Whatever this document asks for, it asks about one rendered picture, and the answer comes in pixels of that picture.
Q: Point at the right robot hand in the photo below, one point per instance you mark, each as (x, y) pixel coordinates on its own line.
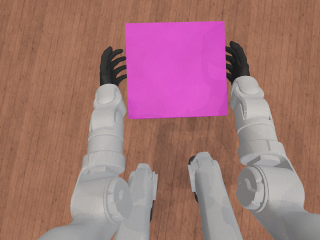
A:
(239, 66)

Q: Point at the right robot upper arm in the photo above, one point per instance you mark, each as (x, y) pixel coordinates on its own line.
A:
(275, 197)

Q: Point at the left robot forearm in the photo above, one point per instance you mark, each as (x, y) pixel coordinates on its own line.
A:
(104, 156)

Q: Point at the robot left foot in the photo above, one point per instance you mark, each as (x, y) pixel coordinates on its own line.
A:
(151, 211)

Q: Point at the left robot upper arm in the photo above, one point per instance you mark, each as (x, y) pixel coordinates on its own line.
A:
(98, 206)

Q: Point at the left robot hand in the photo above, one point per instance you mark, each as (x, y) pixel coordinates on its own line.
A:
(107, 72)

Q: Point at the robot right shin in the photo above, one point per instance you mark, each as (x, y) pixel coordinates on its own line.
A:
(205, 154)

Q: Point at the carton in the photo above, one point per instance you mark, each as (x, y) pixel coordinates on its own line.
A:
(176, 69)

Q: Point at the right robot forearm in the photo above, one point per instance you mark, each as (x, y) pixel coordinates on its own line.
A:
(255, 127)

